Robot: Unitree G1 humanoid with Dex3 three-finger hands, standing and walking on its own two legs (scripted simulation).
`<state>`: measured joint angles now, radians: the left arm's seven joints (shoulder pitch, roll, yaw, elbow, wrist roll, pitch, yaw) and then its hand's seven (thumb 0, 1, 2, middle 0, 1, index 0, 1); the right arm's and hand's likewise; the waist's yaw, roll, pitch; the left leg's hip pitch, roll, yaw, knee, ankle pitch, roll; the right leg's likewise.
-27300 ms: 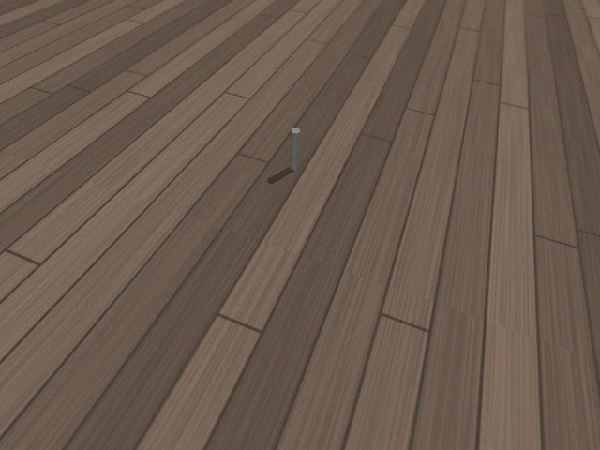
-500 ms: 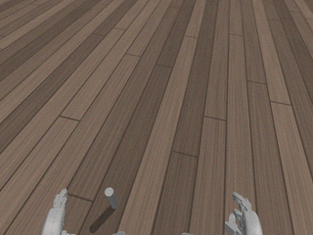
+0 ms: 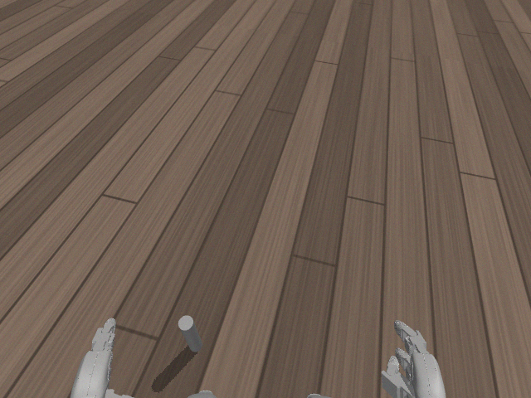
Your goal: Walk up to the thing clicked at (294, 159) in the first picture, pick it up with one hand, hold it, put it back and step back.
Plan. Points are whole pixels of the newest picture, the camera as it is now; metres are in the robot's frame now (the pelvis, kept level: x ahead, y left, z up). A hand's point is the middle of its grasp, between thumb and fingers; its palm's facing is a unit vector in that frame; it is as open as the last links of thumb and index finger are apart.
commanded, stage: home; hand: left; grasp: from the side
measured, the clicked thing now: (191, 335) +0.39 +0.21 -0.61
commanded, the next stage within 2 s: stand in 0.56 s
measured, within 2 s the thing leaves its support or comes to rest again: neither
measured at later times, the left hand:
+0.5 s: hand (136, 377) +0.17 +0.18 -0.06, palm faces +0.10 -0.95 -0.28, open 17.5 cm
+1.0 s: hand (133, 376) +0.17 +0.19 -0.06, palm faces +0.05 -0.95 -0.31, open 12.2 cm
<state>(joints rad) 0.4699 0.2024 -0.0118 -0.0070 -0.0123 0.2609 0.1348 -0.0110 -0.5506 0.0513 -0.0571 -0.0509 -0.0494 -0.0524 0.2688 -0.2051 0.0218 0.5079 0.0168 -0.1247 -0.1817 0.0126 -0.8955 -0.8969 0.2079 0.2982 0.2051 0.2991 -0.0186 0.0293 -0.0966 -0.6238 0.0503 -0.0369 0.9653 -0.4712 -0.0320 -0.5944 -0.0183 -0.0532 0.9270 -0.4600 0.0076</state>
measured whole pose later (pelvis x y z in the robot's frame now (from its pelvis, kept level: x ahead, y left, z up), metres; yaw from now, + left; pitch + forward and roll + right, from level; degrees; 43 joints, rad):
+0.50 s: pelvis +0.01 +0.00 +0.00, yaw +0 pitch +8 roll -2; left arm 0.47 0.20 -0.01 -0.01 -0.01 0.27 0.13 -0.01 -0.56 0.05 -0.06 -0.05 -0.05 -0.05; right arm 0.28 -0.20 0.02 0.51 0.01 -0.12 -0.18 0.01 -0.90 -0.90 0.21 0.30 0.21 0.30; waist -0.02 0.03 -0.10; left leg -0.62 0.05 -0.04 0.97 -0.48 -0.03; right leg -0.59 -0.02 -0.05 0.92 -0.47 0.01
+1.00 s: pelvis +0.00 +0.01 +0.00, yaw +0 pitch +6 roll -1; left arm 0.41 0.22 -0.02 0.10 0.03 0.19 0.11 -0.01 0.13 0.67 -0.19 -0.27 -0.18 -0.27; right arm 0.24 -0.21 0.02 0.57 -0.04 -0.11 -0.15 0.01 -0.90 -0.90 0.21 0.30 0.20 0.30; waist -0.01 0.02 -0.06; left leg -0.58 0.04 -0.03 0.95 -0.48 -0.02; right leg -0.55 -0.03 -0.04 0.91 -0.47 0.02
